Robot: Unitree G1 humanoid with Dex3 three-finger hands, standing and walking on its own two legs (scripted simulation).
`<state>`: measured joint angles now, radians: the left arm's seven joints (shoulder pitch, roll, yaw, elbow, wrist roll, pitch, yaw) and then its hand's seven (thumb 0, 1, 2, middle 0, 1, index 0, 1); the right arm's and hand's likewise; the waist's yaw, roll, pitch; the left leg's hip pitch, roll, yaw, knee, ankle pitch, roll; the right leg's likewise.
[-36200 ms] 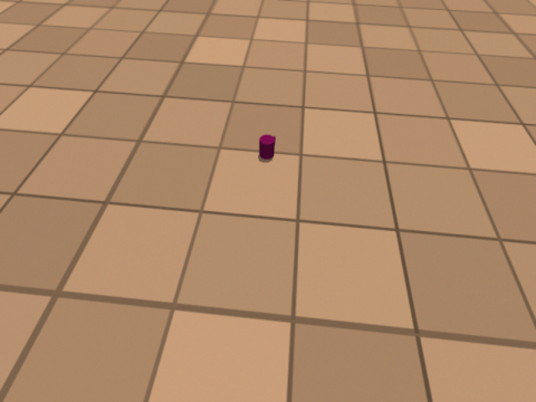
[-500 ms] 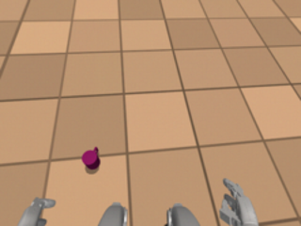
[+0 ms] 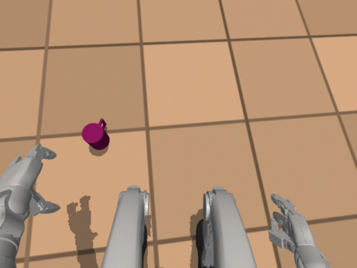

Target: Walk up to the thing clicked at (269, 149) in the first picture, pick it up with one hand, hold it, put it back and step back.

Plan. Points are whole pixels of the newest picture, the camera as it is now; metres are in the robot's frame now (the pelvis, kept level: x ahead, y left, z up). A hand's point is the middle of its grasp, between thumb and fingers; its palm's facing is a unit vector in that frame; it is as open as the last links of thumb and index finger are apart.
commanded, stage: rise first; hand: left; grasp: from above
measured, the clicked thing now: (98, 133) +0.52 +0.32 -0.47
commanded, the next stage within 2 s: none
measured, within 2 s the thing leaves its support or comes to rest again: neither
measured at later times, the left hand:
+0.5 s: hand (59, 157) +0.37 +0.36 -0.27, palm faces -0.47 -0.14 -0.87, open 13.9 cm
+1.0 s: hand (65, 147) +0.42 +0.37 -0.33, palm faces -0.47 -0.04 -0.88, open 13.9 cm
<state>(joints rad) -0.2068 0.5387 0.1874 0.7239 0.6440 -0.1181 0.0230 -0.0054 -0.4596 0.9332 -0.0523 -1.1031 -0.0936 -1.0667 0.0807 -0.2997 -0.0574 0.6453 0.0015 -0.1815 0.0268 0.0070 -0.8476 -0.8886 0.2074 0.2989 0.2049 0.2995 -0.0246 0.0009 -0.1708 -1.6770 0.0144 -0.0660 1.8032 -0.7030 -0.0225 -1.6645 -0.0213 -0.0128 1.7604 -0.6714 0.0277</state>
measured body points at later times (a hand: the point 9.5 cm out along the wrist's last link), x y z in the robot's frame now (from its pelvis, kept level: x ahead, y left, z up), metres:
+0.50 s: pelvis -0.05 +0.01 -0.15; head +0.18 +0.06 +0.24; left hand +0.39 +0.36 -0.22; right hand +0.02 -0.28 -0.26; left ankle +0.04 +0.13 -0.49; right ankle +0.06 -0.14 -0.49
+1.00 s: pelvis -0.04 +0.02 -0.18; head +0.21 +0.09 +0.18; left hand +0.44 +0.37 -0.28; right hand +0.03 -0.27 -0.28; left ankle +0.04 +0.13 -0.49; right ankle +0.06 -0.13 -0.49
